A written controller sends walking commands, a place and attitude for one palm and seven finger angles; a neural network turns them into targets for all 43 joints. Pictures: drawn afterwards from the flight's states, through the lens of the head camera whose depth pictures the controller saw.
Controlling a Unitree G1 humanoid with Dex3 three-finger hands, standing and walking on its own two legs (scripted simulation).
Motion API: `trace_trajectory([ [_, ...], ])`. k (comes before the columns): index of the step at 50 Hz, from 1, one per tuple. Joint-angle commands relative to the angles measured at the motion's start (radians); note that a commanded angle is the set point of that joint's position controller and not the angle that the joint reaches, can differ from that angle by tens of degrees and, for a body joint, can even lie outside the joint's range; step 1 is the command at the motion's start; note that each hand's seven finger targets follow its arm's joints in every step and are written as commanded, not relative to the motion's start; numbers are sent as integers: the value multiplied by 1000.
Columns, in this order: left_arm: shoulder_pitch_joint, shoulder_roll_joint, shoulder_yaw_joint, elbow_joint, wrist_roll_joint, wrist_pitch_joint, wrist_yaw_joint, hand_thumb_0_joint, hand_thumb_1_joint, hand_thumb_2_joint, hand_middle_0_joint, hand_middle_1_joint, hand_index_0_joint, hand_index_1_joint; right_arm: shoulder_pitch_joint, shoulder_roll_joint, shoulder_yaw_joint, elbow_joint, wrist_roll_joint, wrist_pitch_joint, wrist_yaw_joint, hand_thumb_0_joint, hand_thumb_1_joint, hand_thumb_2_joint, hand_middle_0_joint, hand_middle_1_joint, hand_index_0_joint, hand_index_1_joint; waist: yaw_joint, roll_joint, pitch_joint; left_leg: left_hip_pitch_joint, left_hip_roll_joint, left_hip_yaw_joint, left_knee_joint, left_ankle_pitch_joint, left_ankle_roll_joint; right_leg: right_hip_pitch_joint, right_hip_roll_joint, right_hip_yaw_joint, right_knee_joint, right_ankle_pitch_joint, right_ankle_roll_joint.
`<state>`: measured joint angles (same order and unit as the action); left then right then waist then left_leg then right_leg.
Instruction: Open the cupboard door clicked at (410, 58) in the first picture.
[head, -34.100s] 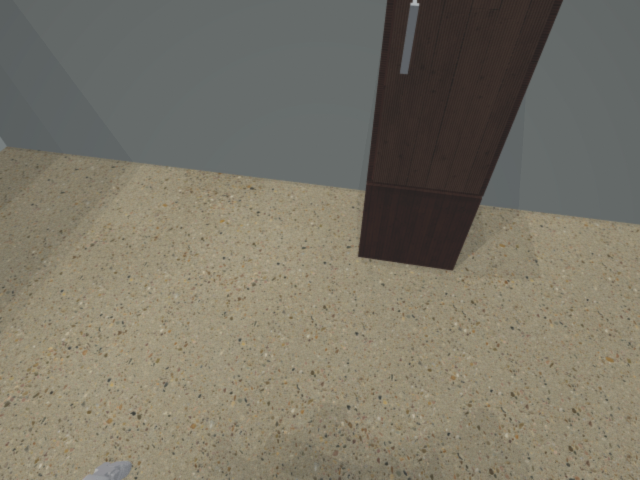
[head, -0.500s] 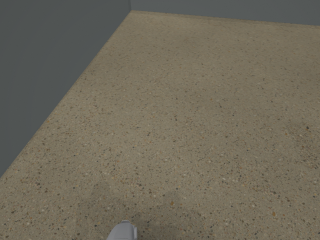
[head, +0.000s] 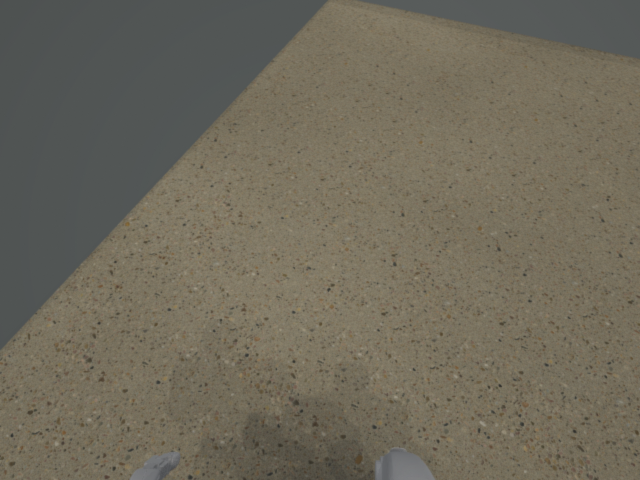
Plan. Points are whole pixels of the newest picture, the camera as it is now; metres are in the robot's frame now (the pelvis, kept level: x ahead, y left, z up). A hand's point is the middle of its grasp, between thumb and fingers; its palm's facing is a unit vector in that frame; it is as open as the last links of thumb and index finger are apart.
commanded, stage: turn to face it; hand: left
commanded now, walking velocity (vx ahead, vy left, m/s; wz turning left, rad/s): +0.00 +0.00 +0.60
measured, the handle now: out of the picture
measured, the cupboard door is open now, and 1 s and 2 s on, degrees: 47 47 47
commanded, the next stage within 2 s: none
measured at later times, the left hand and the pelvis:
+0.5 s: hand out of the picture +0.04 +0.13 -0.16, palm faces +0.34 -0.90 -0.27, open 7.4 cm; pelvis +0.06 -0.07 +0.00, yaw +21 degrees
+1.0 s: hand out of the picture +0.06 +0.17 -0.16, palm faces +0.57 -0.78 -0.26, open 7.4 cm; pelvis +0.08 -0.07 +0.00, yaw +37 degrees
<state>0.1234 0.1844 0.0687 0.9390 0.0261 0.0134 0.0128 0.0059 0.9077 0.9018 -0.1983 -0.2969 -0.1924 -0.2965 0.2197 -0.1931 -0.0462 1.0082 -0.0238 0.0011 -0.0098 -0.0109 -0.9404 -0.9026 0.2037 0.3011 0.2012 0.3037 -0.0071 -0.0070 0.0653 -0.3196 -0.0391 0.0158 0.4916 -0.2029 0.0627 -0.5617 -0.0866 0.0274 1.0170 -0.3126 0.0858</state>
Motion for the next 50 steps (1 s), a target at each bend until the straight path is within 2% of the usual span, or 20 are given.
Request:
trace_trajectory([
  [1, 27, 65, 15, -65, -6, 3, 0, 0, 900, 900, -200, -300, -200, -300, 32, -183, -49, -77, -6, -11, -6, 0, -900, -900, 200, 300, 200, 300, -7, 153, -94, 22, 244, -281, -171, 214, 99, 103, 37, -44, -148, -14, 1],
  [4, 16, 78, 13, -92, -12, -7, 4, 0, 900, 900, -200, -300, -200, -300, 36, -204, -62, -91, -6, 1, -8, 0, -900, -900, 200, 300, 200, 300, -6, 162, -131, 62, 242, -328, -96, 366, 96, 192, 79, -50, -304, -59, -13],
  [6, 79, 98, 18, -85, -17, -21, 7, 0, 900, 900, -200, -300, -200, -300, 0, -203, -69, -110, 3, 5, -8, 0, -900, -900, 200, 300, 200, 300, 31, 149, -154, 3, 206, -318, -17, 360, 50, 367, 76, -44, -534, 84, -19],
  [7, 121, 151, 26, -79, -12, -33, 13, 0, 900, 900, -200, -300, -200, -300, 4, -171, -65, -119, 13, 3, -2, 0, -900, -900, 200, 300, 200, 300, 50, 39, -183, -118, 152, -278, 59, 196, -7, 554, -18, 36, -662, 203, -36],
  [8, 148, 261, 48, -77, 3, -42, 24, 0, 900, 900, -200, -300, -200, -300, 27, -93, -53, -138, 22, -1, 4, 0, -900, -900, 200, 300, 200, 300, 57, -288, -222, -308, -7, -72, 306, -245, -100, 710, -313, 295, -713, 424, -127],
  [9, 159, 279, 42, -79, -2, -37, 26, 0, 900, 900, -200, -300, -200, -300, 14, -135, -59, -146, 14, 6, 4, 0, -900, -900, 200, 300, 200, 300, 60, -268, -211, -305, 5, -35, 563, -467, -113, 595, -455, 333, -674, 608, -233],
  [10, 120, 242, 33, -94, -4, -35, 32, 0, 900, 900, -200, -300, -200, -300, 19, -130, -60, -149, 11, 14, 8, 0, -900, -900, 200, 300, 200, 300, 38, -175, -164, -305, 45, -68, 666, -407, -110, 539, -424, 235, -650, 644, -261],
  [12, 58, 174, 12, -96, -10, -34, 30, 0, 900, 900, -200, -300, -200, -300, 2, -115, -52, -113, 11, 38, 16, 0, -900, -900, 200, 300, 200, 300, -4, -183, -117, -326, 81, -37, 749, -283, -139, 529, -274, 59, -613, 765, -203],
  [14, 63, 160, 4, -101, -13, -34, 25, 0, 900, 900, -200, -300, -200, -300, -22, -104, -46, -120, 11, 50, 28, 0, -900, -900, 200, 300, 200, 300, -8, -203, -84, -304, 82, -1, 733, -208, -145, 493, -225, -54, -630, 748, -161],
  [25, 173, 210, 25, -65, 4, -31, 21, 0, 900, 900, -200, -300, -200, -300, -173, -89, -23, -177, 14, 48, 44, 0, -900, -900, 200, 300, 200, 300, 42, -212, -85, -162, 77, 106, 285, -218, -117, 568, -278, -150, -558, 771, -183],
  [27, 172, 230, 32, -68, 2, -32, 15, 0, 900, 900, -200, -300, -200, -300, -157, -101, -22, -183, 13, 41, 41, 0, -900, -900, 200, 300, 200, 300, 31, -202, -100, -79, 52, 135, 197, -199, -97, 542, -289, -172, -505, 805, -176],
  [29, 152, 238, 35, -71, -7, -32, 9, 0, 900, 900, -200, -300, -200, -300, -57, -141, -33, -164, 5, 32, 37, 0, -900, -900, 200, 300, 200, 300, -33, -136, -151, 126, 37, 137, 24, -29, -73, 448, -270, -227, -343, 730, -124],
  [30, 130, 215, 29, -87, -12, -30, 4, 0, 900, 900, -200, -300, -200, -300, 27, -216, -55, -146, 1, 25, 34, 0, -900, -900, 200, 300, 200, 300, -83, 19, -214, 326, 159, -4, -46, 196, -25, 274, -214, -254, -151, 460, -71],
  [31, 95, 143, 8, -134, -22, -24, -4, 0, 900, 900, -200, -300, -200, -300, 96, -341, -85, -142, -1, 19, 24, 0, -900, -900, 200, 300, 200, 300, -123, 322, -239, 441, 464, -419, -82, 654, 148, -15, -51, -231, 107, -324, 9],
  [32, 45, 170, 10, -163, -12, -1, 7, 0, 900, 900, -200, -300, -200, -300, 128, -360, -84, -123, 11, 27, 16, 0, -900, -900, 200, 300, 200, 300, -124, 206, -253, 410, 518, -416, -75, 717, 222, -51, -39, -70, 209, -371, -7],
  [33, 37, 172, 14, -165, -9, 6, 10, 0, 900, 900, -200, -300, -200, -300, 74, -339, -80, -138, 8, 26, 11, 0, -900, -900, 200, 300, 200, 300, -94, 128, -198, 324, 484, -348, -104, 493, 209, -58, -57, -42, 221, -317, -11],
  [34, 27, 158, 18, -142, -8, 10, 9, 0, 900, 900, -200, -300, -200, -300, 10, -307, -75, -162, 6, 21, 3, 0, -900, -900, 200, 300, 200, 300, -75, 185, -165, 246, 411, -341, -128, 354, 171, -58, -56, -32, 211, -250, -7],
  [37, 86, 157, 23, -97, -1, 21, -6, 0, 900, 900, -200, -300, -200, -300, -96, -247, -53, -185, 4, 13, -3, 0, -900, -900, 200, 300, 200, 300, -6, 125, -82, 132, 287, -222, -159, 262, 88, -10, -31, -21, 174, -79, 4],
  [47, 17, 126, 14, -144, -10, 12, -2, 0, 900, 900, -200, -300, -200, -300, -46, -247, -71, -167, -3, 19, 5, 0, -900, -900, 200, 300, 200, 300, -19, 184, -104, 92, 238, -307, -124, 239, 90, 159, 52, -52, -221, -98, -1],
  [50, 88, 137, 18, -133, -15, -3, 2, 0, 900, 900, -200, -300, -200, -300, -77, -241, -79, -179, 4, 23, 4, 0, -900, -900, 200, 300, 200, 300, 20, 190, -133, 26, 206, -326, -41, 297, 59, 337, 81, -62, -443, 21, -14],
])
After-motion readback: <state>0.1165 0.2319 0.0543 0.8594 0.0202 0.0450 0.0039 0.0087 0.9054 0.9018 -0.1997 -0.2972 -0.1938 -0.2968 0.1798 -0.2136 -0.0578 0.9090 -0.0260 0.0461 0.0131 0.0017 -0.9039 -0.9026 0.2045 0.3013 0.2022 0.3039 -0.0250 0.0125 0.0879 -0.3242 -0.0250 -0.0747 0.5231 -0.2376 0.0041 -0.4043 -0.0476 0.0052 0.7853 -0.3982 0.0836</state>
